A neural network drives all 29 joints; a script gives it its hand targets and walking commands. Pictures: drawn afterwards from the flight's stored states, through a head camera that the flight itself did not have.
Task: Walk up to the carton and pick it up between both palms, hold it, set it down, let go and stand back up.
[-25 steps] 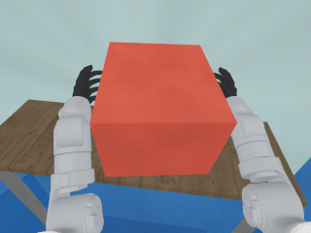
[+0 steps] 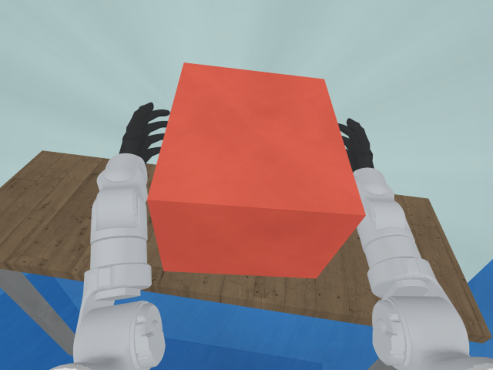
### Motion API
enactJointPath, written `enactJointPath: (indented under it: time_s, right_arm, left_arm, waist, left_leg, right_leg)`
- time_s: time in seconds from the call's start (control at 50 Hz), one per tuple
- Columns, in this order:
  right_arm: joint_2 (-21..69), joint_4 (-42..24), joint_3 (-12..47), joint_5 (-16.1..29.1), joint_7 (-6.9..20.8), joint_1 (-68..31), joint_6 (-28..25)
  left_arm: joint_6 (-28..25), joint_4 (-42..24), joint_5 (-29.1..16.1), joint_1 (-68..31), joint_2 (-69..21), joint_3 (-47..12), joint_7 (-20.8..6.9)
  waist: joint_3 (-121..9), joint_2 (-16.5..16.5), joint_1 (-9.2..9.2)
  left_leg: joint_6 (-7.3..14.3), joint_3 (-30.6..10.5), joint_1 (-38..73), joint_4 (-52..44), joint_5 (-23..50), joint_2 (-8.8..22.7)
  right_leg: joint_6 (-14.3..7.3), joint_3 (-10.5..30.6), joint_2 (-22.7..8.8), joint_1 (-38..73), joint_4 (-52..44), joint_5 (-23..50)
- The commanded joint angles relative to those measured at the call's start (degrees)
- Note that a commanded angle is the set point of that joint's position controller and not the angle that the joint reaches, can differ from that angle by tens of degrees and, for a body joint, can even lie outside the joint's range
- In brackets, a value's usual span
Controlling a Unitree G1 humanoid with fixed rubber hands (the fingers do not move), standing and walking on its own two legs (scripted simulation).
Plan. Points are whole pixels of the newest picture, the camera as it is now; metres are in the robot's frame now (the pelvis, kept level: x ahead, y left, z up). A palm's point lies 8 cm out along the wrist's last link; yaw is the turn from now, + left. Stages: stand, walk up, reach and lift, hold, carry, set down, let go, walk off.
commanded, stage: set down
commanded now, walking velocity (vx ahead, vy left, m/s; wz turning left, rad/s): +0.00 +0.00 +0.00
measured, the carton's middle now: (249, 168) +0.40 -0.01 +0.15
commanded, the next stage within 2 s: none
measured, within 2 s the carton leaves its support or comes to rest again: neither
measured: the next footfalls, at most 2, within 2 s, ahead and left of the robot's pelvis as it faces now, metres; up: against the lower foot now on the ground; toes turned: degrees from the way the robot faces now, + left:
none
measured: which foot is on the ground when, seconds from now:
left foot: down 0.00-1.00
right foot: down 0.00-1.00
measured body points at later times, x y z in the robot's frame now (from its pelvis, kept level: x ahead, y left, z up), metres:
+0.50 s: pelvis +0.01 +0.00 +0.00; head -0.02 +0.03 +0.45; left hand +0.40 +0.15 +0.18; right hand +0.38 -0.21 +0.16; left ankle +0.00 +0.12 -0.75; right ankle +0.00 -0.11 -0.75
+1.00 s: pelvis +0.01 -0.01 +0.00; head +0.00 +0.01 +0.45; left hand +0.44 +0.11 +0.14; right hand +0.39 -0.24 +0.13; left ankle +0.00 +0.12 -0.75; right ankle +0.00 -0.11 -0.75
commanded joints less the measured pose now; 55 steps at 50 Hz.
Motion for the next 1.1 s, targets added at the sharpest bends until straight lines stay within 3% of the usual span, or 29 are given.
enactJointPath:
  time_s: [0.0, 0.06, 0.14, 0.22, 0.28, 0.34, 0.5, 0.64, 0.72, 0.8, 0.88, 1.02, 1.08]
  right_arm:
    - [24.07, -25.46, 22.47, 5.03, 5.22, -38.53, -10.81]
    - [24.25, -28.84, 26.09, 6.3, 4.52, -36.91, -10.71]
    - [23.97, -28.25, 27.61, 6.26, 3.51, -33.77, -8.38]
    - [23.8, -27.33, 27.52, 6.57, 3.13, -32.54, -7.24]
    - [24.01, -27.71, 26.67, 6.75, 3.56, -33.56, -7.51]
    - [23.5, -25.37, 24.56, 5.92, 4.35, -33.36, -7.88]
    - [20.63, -12.47, 13.15, -0.64, 7.08, -32.42, -9.43]
    - [20.51, -9.06, 7.15, -5.84, 9.71, -36.88, -14.11]
    - [20.35, -9.0, 7.53, -5.95, 10.61, -39.06, -15.79]
    - [20.95, -7.2, 9.04, -5.63, 10.61, -38.63, -14.89]
    - [22.99, -5.43, 9.49, -6.11, 10.51, -37.98, -14.2]
    - [24.99, -3.56, 11.29, -5.42, 10.05, -34.96, -15.49]
    - [24.38, -3.43, 11.41, -4.86, 9.8, -34.34, -16.31]
  left_arm:
    - [-7.08, -12.16, -9.54, -30.45, -29.53, -31.93, -1.58]
    - [-7.62, -13.41, -10.64, -27.33, -29.72, -34.1, -0.58]
    - [-5.77, -11.46, -8.58, -23.3, -27.36, -29.96, -1.72]
    - [-4.26, -11.63, -6.85, -22.54, -26.07, -26.89, -2.68]
    - [-4.66, -13.15, -7.47, -24.78, -26.56, -27.97, -2.35]
    - [-5.6, -11.88, -7.23, -26.25, -26.94, -28.1, -1.54]
    - [-7.47, -0.05, -4.64, -28.7, -25.99, -22.5, -1.61]
    - [-13.84, 6.89, -6.34, -34.3, -28.98, -24.11, 1.69]
    - [-16.06, 8.5, -7.29, -35.26, -30.73, -25.84, 3.48]
    - [-16.17, 11.62, -6.74, -33.71, -29.8, -23.07, 3.39]
    - [-16.74, 13.29, -5.12, -34.42, -27.7, -18.54, 2.49]
    - [-18.68, 11.15, -3.68, -33.88, -27.58, -17.65, 2.61]
    - [-18.75, 9.96, -3.93, -33.23, -28.4, -19.45, 3.1]
  waist:
    - [-27.36, 4.94, -2.25]
    - [-28.34, 3.02, -2.21]
    - [-24.76, -0.03, -1.13]
    - [-22.37, 0.15, -0.23]
    - [-24.1, 1.93, -0.4]
    - [-23.98, 3.58, -0.71]
    - [-16.25, 3.89, -1.02]
    - [-23.09, 3.5, -1.12]
    - [-27.05, 3.75, -0.86]
    - [-25.34, 1.77, 0.25]
    - [-25.39, -0.38, 1.37]
    - [-29.69, 1.15, 1.05]
    - [-30.16, 2.35, 0.33]
  left_leg:
    - [-4.83, 3.09, 11.53, 5.44, 32.09, -1.31]
    - [-4.57, 2.58, 10.55, 6.29, 34.42, -1.82]
    - [-2.29, 3.08, 3.9, 3.62, 26.22, -2.58]
    - [-1.59, 3.4, 0.91, 2.16, 22.37, -2.81]
    - [-2.41, 3.31, 2.06, 2.61, 23.69, -2.54]
    - [-3.06, 3.46, 3.91, 2.72, 23.41, -2.34]
    - [-2.55, 4.35, 3.04, -1.56, 9.61, -0.78]
    - [-3.0, 4.39, 5.14, -1.21, 9.16, 0.13]
    - [-3.74, 4.05, 6.52, 0.28, 13.88, 0.37]
    - [-2.54, 4.4, 3.76, 0.32, 14.56, -0.19]
    - [-0.65, 5.37, -2.35, -1.47, 10.62, -0.98]
    - [-1.16, 5.7, -3.24, 0.02, 17.79, -1.32]
    - [-2.0, 5.26, -0.99, 1.32, 21.25, -1.03]
  right_leg:
    - [2.35, -4.95, 3.62, 4.86, 1.84, 22.36]
    - [3.17, -4.15, 3.67, 7.04, 2.76, 28.29]
    - [4.5, -2.68, 2.33, 11.25, 3.74, 32.22]
    - [4.77, -2.09, 1.73, 12.82, 4.04, 33.82]
    - [4.44, -2.36, 1.88, 11.32, 4.33, 33.97]
    - [3.86, -2.77, 2.01, 8.32, 3.66, 31.09]
    - [2.66, -4.23, 1.36, 0.65, -0.1, 11.37]
    - [2.04, -5.66, 1.69, -3.9, -0.78, 6.67]
    - [1.7, -5.85, 2.2, -4.61, -0.25, 9.61]
    - [2.73, -4.51, 1.68, -2.25, 0.23, 13.94]
    - [4.32, -2.94, 0.43, 3.44, 2.14, 19.81]
    - [5.13, -2.18, 0.32, 10.44, 5.95, 37.18]
    - [4.66, -2.71, 0.88, 8.5, 6.01, 39.0]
